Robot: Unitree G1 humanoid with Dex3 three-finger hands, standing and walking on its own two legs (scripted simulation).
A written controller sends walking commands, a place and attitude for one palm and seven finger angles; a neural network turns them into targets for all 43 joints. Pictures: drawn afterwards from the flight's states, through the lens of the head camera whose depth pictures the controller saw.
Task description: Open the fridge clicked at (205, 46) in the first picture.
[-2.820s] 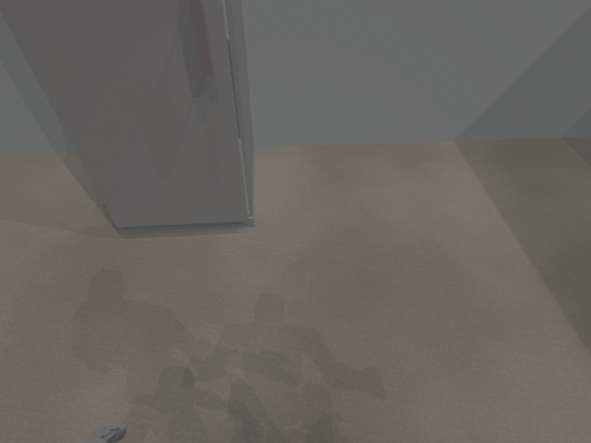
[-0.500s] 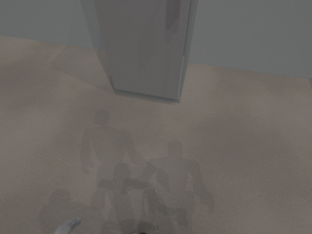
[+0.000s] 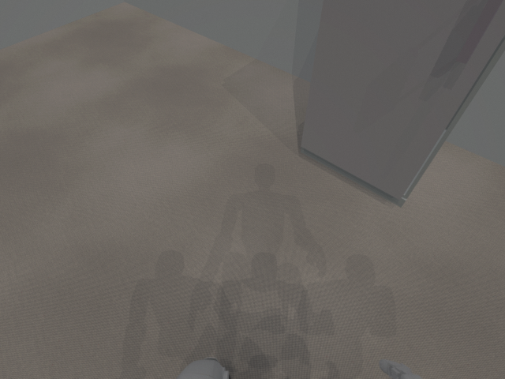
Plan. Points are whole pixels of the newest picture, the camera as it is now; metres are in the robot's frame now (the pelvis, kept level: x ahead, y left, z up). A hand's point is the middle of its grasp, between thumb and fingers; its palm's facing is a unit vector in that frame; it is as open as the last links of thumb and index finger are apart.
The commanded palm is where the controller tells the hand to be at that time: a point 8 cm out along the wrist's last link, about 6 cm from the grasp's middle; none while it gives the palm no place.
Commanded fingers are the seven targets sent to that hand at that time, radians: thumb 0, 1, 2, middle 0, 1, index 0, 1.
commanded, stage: walk to a spot facing it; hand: right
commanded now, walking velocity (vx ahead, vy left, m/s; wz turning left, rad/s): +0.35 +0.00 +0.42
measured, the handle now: (488, 14) +0.98 -0.48 +0.12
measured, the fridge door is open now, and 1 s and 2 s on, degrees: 0 0 0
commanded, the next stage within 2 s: turn to face it in 0.82 s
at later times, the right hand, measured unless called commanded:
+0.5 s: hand (384, 342) +0.24 -0.22 -0.18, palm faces -0.14 +0.97 -0.18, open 7.3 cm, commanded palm none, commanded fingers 0.00 -0.90 -0.90 0.20 0.30 0.20 0.30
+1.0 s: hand (296, 199) +0.56 -0.04 -0.18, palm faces -0.45 +0.87 -0.20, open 7.3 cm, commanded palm none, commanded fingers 0.00 -0.90 -0.90 0.20 0.30 0.20 0.30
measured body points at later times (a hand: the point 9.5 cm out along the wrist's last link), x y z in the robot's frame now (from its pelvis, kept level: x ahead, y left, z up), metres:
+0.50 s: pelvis +0.18 -0.02 +0.00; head +0.18 -0.06 +0.45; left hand +0.21 +0.22 -0.13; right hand +0.25 -0.27 -0.17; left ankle +0.09 +0.10 -0.65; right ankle +0.24 -0.10 -0.73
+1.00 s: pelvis +0.37 +0.08 -0.02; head +0.41 +0.10 +0.42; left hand +0.17 +0.20 -0.17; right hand +0.58 -0.08 -0.16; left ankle +0.41 +0.19 -0.74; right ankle +0.25 -0.10 -0.69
